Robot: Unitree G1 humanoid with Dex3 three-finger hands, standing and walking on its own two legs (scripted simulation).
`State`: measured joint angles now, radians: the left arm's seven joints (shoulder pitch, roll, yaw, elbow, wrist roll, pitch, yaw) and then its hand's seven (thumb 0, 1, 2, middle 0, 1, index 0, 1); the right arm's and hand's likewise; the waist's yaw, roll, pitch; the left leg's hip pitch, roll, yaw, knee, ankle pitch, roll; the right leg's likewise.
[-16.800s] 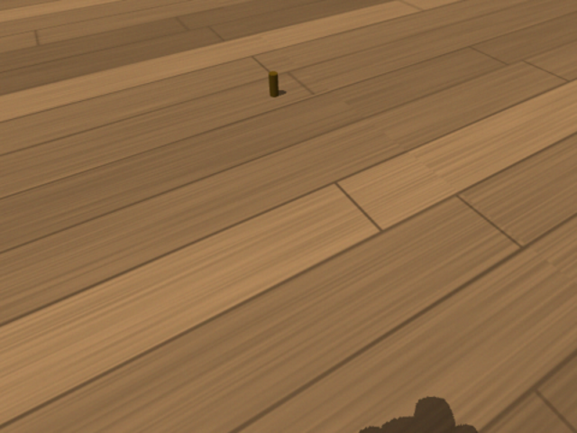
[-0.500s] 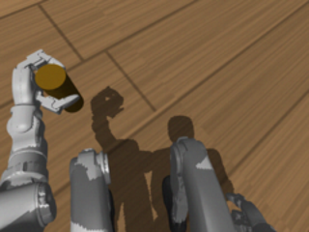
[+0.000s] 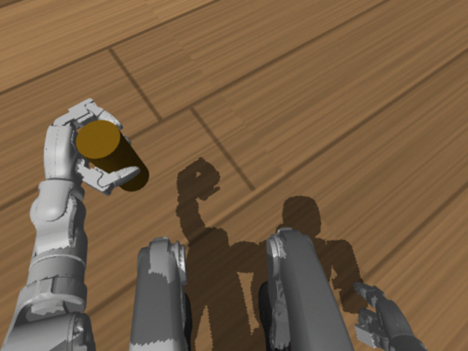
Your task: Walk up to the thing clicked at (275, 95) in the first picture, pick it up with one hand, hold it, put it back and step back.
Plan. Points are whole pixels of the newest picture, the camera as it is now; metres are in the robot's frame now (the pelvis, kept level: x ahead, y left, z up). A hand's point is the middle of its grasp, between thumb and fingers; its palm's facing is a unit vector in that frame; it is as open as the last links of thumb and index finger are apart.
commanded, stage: lift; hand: left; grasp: from the side
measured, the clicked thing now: (118, 160) +0.43 +0.19 -0.02
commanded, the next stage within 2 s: hold in 1.50 s
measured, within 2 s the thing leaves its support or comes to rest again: neither
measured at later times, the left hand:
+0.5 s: hand (34, 100) +0.40 +0.20 +0.19, palm faces +0.03 -1.00 -0.05, open 9.4 cm
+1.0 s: hand out of the picture +0.40 +0.19 +0.28, palm faces +0.00 -1.00 -0.04, open 9.4 cm
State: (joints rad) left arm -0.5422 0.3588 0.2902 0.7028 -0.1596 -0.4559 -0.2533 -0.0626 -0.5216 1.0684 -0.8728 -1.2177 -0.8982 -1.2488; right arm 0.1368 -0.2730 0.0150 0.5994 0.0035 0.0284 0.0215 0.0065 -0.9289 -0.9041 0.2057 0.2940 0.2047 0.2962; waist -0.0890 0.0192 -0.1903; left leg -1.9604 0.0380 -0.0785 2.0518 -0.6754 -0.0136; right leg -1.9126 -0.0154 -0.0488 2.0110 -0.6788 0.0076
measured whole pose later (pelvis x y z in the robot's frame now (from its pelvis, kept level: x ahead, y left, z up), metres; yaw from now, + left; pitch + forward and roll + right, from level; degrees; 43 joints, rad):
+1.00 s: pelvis +0.06 +0.01 +0.24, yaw +3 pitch +16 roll -2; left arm -0.18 0.25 0.14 0.39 -0.19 -0.31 -0.18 -0.06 -0.52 1.07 -0.88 -1.21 -0.90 -1.24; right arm 0.23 -0.23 0.00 0.62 0.03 -0.04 -0.03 0.01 -0.91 -0.90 0.21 0.29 0.20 0.30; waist -0.03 0.03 -0.11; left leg -0.93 0.04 -0.03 1.18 -0.52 -0.01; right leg -0.89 -0.01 -0.04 1.13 -0.51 0.02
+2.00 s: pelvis +0.08 +0.00 +0.29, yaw +3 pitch +8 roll -1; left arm -0.14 0.23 0.14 0.44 -0.21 -0.34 -0.25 -0.06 -0.52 1.08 -0.86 -1.23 -0.89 -1.25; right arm 0.24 -0.24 -0.01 0.64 0.03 -0.02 -0.04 0.01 -0.91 -0.90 0.21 0.29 0.20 0.30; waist -0.02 0.02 -0.05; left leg -0.61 0.04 -0.01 0.90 -0.43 -0.02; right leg -0.58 -0.01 -0.03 0.87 -0.43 0.01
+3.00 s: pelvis +0.08 +0.00 +0.29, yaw +3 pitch +6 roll -1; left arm -0.16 0.22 0.14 0.48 -0.21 -0.33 -0.26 -0.05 -0.51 1.07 -0.85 -1.24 -0.88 -1.27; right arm 0.23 -0.24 -0.01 0.65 0.03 -0.03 -0.04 0.01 -0.90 -0.90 0.20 0.29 0.20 0.30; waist -0.02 0.02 -0.04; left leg -0.53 0.04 0.00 0.83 -0.40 -0.02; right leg -0.51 -0.01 -0.03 0.81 -0.40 0.00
